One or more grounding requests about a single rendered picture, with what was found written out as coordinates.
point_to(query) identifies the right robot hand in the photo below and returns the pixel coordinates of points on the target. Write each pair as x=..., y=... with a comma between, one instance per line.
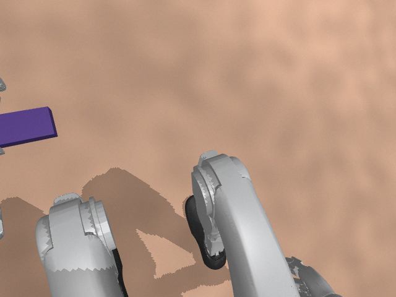
x=311, y=283

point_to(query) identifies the right robot foot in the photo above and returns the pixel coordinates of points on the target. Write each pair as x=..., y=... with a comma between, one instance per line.
x=212, y=262

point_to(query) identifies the left robot foot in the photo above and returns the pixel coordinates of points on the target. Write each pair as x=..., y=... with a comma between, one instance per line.
x=120, y=272

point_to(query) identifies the small box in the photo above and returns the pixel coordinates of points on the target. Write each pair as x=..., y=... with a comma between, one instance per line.
x=26, y=126

